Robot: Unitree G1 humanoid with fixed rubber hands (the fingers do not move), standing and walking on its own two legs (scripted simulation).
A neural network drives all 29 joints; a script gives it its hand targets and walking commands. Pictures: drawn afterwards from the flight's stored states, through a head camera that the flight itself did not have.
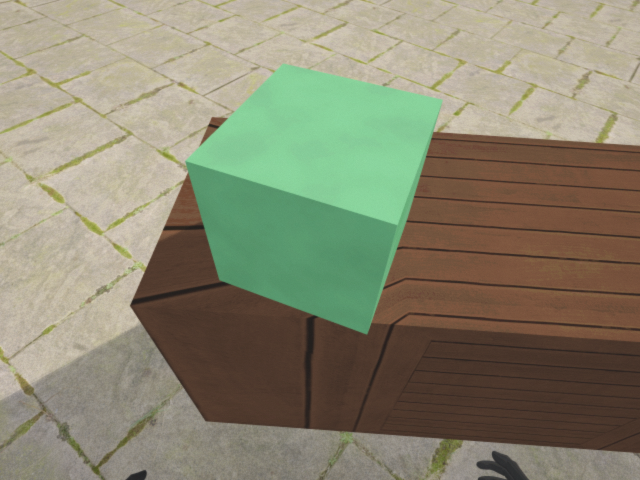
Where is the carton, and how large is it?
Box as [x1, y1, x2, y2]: [185, 63, 442, 333]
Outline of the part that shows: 283,63 185,161 217,273 220,280 358,331 367,333 409,211 442,100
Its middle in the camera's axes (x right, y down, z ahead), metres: +0.00 -0.08 +0.65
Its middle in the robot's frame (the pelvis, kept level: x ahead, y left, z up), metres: +0.53 +0.01 +0.03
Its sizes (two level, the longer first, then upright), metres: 0.289 0.274 0.263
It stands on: a pedestal, 0.66 m high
